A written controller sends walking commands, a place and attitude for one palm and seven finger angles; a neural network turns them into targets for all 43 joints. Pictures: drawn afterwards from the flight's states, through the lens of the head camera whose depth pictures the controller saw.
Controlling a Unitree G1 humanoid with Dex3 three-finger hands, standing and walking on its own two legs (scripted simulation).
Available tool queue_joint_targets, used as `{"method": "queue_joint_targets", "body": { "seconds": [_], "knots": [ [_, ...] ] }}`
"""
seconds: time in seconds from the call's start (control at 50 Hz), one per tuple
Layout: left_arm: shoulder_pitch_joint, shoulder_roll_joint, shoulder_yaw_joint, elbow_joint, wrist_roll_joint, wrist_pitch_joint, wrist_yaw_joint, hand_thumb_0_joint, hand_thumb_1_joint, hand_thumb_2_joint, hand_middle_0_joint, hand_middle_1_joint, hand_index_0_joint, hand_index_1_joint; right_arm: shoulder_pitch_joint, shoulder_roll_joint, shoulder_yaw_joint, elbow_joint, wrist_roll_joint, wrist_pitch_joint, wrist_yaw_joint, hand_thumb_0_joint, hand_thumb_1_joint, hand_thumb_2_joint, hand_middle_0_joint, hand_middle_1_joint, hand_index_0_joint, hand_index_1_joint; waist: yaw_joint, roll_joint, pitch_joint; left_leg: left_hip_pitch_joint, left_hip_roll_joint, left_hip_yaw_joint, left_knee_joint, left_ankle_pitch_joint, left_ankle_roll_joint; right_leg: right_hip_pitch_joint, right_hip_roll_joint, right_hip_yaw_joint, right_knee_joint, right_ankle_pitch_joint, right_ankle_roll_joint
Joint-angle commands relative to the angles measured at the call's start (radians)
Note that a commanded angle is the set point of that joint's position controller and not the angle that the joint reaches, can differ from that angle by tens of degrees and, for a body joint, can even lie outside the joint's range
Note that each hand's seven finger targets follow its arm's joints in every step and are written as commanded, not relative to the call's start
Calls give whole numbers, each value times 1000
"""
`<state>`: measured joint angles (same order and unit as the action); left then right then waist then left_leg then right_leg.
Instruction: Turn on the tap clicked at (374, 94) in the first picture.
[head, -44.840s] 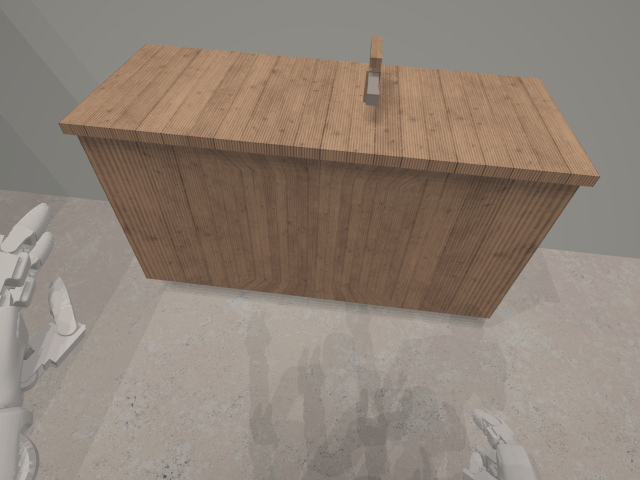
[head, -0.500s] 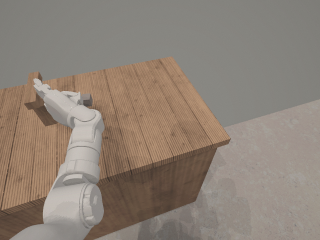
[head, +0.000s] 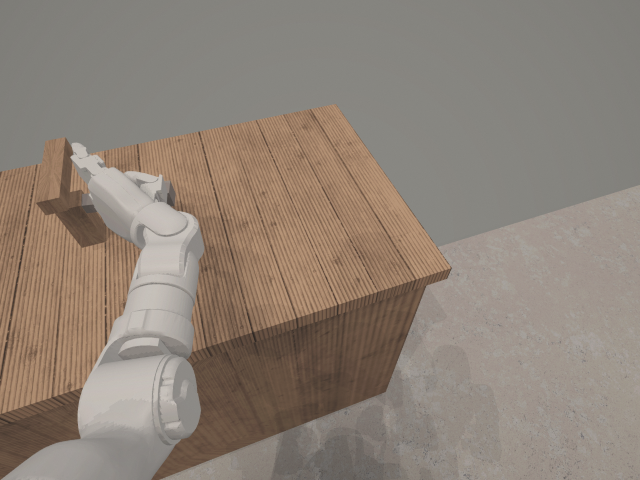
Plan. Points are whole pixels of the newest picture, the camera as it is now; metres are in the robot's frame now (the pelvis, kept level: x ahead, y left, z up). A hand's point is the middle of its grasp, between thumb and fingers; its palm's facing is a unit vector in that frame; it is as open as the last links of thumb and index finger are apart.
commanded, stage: draw the hand back beside the body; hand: left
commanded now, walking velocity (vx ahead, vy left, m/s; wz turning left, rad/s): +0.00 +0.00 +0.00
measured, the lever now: (164, 194) +0.51 +0.24 +0.06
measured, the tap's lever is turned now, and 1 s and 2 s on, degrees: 80 80 80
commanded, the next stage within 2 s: step back with the hand held close in 1.42 s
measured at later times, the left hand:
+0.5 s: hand (102, 256) +0.32 +0.22 +0.16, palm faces +0.26 -0.94 -0.21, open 7.7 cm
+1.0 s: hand (24, 322) +0.24 +0.26 +0.17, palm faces +0.33 -0.89 -0.31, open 7.5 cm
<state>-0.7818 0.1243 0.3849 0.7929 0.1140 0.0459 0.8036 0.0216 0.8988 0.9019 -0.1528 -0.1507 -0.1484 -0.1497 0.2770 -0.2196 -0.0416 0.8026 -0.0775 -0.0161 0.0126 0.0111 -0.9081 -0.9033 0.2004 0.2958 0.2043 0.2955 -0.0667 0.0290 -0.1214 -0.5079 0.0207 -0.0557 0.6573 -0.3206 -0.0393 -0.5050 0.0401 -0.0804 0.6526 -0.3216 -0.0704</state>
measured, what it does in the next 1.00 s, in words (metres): stands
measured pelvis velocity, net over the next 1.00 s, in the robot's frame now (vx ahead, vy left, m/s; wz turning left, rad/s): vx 0.01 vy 0.03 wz -0.03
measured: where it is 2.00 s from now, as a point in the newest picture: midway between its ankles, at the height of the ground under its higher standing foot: outside the picture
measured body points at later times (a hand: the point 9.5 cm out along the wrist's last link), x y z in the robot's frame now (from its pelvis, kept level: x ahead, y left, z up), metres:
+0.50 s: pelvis +0.00 +0.02 +0.02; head -0.01 +0.00 +0.47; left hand +0.30 +0.27 +0.17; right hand +0.18 -0.22 -0.07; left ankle +0.00 +0.15 -0.72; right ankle +0.00 -0.07 -0.72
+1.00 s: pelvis +0.01 +0.03 +0.03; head -0.01 +0.01 +0.47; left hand +0.22 +0.30 +0.19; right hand +0.18 -0.19 -0.07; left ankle +0.00 +0.15 -0.72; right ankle +0.00 -0.07 -0.72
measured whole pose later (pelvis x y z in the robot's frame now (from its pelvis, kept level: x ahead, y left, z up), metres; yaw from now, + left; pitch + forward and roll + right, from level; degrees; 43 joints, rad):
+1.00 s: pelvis +0.01 +0.03 +0.03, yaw -2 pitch -5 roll +0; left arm 0.29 0.32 0.21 -0.25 -0.08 -0.10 0.09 0.02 0.89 0.90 -0.20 -0.28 -0.20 -0.28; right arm 0.20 -0.22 0.02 0.67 0.00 -0.06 -0.04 0.02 -0.91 -0.90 0.20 0.30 0.21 0.30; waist 0.06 0.06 0.04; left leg -0.06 0.00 -0.01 0.38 -0.23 0.00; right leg -0.06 0.02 -0.03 0.36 -0.21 -0.03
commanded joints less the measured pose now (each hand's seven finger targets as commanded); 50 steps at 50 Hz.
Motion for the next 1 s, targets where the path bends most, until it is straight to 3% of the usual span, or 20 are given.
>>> {"method": "queue_joint_targets", "body": {
  "seconds": [0.0, 0.06, 0.12, 0.14, 0.16, 0.18, 0.22, 0.24, 0.32, 0.34, 0.42, 0.44, 0.52, 0.56, 0.6, 0.68, 0.8, 0.92, 0.94, 0.98],
  "knots": [
    [-269, 199, -146, -410, 4, -92, -262, 0, 900, 900, -154, -162, -154, -162, 14, -125, -38, -172, 46, -8, -48, 0, -900, -900, 200, 300, 200, 300, 25, -31, -406, 180, -42, 86, -58, 345, 71, 378, -34, 80, -88, 564, 53],
    [6, 256, -82, -480, -116, -109, -440, 0, 900, 900, -157, -171, -157, -171, -10, -124, -19, -212, 82, 5, -71, 0, -900, -900, 200, 300, 200, 300, 83, -84, -319, 182, -34, 87, -113, 341, 71, 457, -33, 86, -122, 610, 58],
    [100, 271, -31, -596, -182, -79, -443, 0, 900, 900, -160, -180, -160, -180, -75, -115, -3, -247, 100, 1, -84, 0, -900, -900, 200, 300, 200, 300, 110, -101, -225, 191, -32, 95, -156, 271, 71, 468, -45, 97, -177, 526, 78],
    [243, 464, -33, -547, -140, -101, -524, 0, 900, 900, -161, -183, -161, -183, -31, -122, -11, -210, 103, -3, -63, 0, -900, -900, 200, 300, 200, 300, 89, -41, -173, 254, -12, 91, -204, 250, 72, 482, -59, 104, -190, 483, 68],
    [220, 448, -48, -613, -163, -124, -569, 0, 900, 900, -162, -186, -162, -186, -55, -118, -5, -238, 110, -7, -58, 0, -900, -900, 200, 300, 200, 300, 92, -5, -138, 274, -19, 100, -225, 257, 78, 481, -53, 105, -209, 453, 60],
    [200, 456, -63, -668, -175, -143, -598, 0, 900, 900, -163, -189, -163, -189, -83, -119, -4, -253, 115, -14, -59, 0, -900, -900, 200, 300, 200, 300, 85, -23, -116, 298, -19, 104, -233, 248, 82, 476, -53, 112, -233, 437, 64],
    [155, 412, -131, -775, -184, -179, -638, 0, 900, 900, -165, -195, -165, -195, -121, -120, -2, -271, 118, -38, -61, 0, -900, -900, 200, 300, 200, 300, 69, 7, -90, 356, -19, 97, -255, 243, 82, 445, -45, 111, -265, 386, 56],
    [128, 382, -167, -839, -185, -194, -651, 0, 900, 900, -166, -198, -166, -198, -139, -119, -3, -276, 118, -53, -63, 0, -900, -900, 200, 300, 200, 300, 61, 56, -87, 404, -19, 97, -259, 255, 82, 417, -40, 106, -277, 371, 51],
    [279, 311, -228, -832, -190, -210, -672, 0, 900, 900, -170, -210, -170, -210, -154, -122, 1, -270, 110, -90, -59, 0, -900, -900, 200, 300, 200, 300, 63, -24, -47, 449, -13, 75, -283, 244, 80, 400, -31, 91, -300, 322, 49],
    [296, 305, -232, -831, -187, -214, -678, 0, 900, 900, -171, -213, -171, -213, -163, -121, 3, -266, 111, -93, -60, 0, -900, -900, 200, 300, 200, 300, 64, 11, -23, 458, -18, 76, -287, 235, 80, 389, -31, 91, -310, 307, 46],
    [372, 289, -239, -852, -193, -225, -695, 0, 900, 900, -175, -225, -175, -225, -194, -120, 13, -270, 108, -87, -57, 0, -900, -900, 200, 300, 200, 300, 72, -53, 18, 457, -15, 62, -309, 200, 76, 389, -33, 82, -320, 253, 44],
    [388, 307, -220, -870, -191, -230, -699, 0, 900, 900, -176, -228, -176, -228, -202, -121, 15, -271, 106, -86, -58, 0, -900, -900, 200, 300, 200, 300, 80, -6, 17, 464, -17, 57, -316, 207, 72, 392, -34, 80, -323, 252, 40],
    [469, 332, -173, -959, -195, -231, -706, 0, 900, 900, -180, -240, -180, -240, -224, -111, 24, -290, 98, -78, -57, 0, -900, -900, 200, 300, 200, 300, 97, -10, -13, 469, -12, 52, -322, 275, 64, 448, -36, 76, -313, 313, 35],
    [500, 345, -152, -993, -194, -229, -707, 0, 900, 900, -182, -246, -182, -246, -227, -104, 29, -295, 94, -75, -57, 0, -900, -900, 200, 300, 200, 300, 102, 62, 14, 470, -9, 41, -332, 284, 54, 443, -35, 72, -317, 299, 29],
    [543, 350, -140, -1026, -199, -222, -708, 0, 900, 900, -184, -252, -184, -252, -233, -102, 31, -307, 89, -74, -57, 0, -900, -900, 200, 300, 200, 300, 107, 21, 4, 470, -6, 43, -332, 293, 56, 459, -35, 71, -322, 312, 31],
    [621, 334, -144, -1098, -198, -216, -712, 0, 900, 900, -188, -264, -188, -264, -237, -97, 33, -316, 87, -75, -55, 0, -900, -900, 200, 300, 200, 300, 109, 61, 15, 479, -2, 36, -334, 315, 51, 459, -35, 69, -328, 311, 28],
    [770, 337, -127, -1190, -198, -212, -710, 0, 900, 900, -194, -282, -194, -282, -242, -101, 29, -318, 83, -85, -52, 0, -900, -900, 200, 300, 200, 300, 115, 19, 31, 472, 3, 31, -331, 321, 52, 458, -33, 65, -334, 305, 31],
    [899, 369, -71, -1276, -195, -224, -701, 0, 900, 900, -200, -300, -200, -300, -243, -104, 20, -313, 79, -101, -58, 0, -900, -900, 200, 300, 200, 300, 127, 15, 18, 461, -1, 34, -319, 310, 57, 469, -39, 67, -334, 303, 33],
    [917, 383, -55, -1300, -194, -226, -700, 0, 900, 900, -200, -300, -200, -300, -245, -105, 21, -312, 79, -104, -58, 0, -900, -900, 200, 300, 200, 300, 128, 52, 24, 459, -2, 30, -321, 305, 55, 466, -41, 69, -335, 294, 31],
    [979, 381, -43, -1314, -195, -231, -696, 0, 900, 900, -200, -300, -200, -300, -241, -103, 17, -310, 78, -111, -59, 0, -900, -900, 200, 300, 200, 300, 131, 30, 29, 450, -2, 37, -309, 307, 58, 466, -43, 68, -335, 306, 33]
  ]
}}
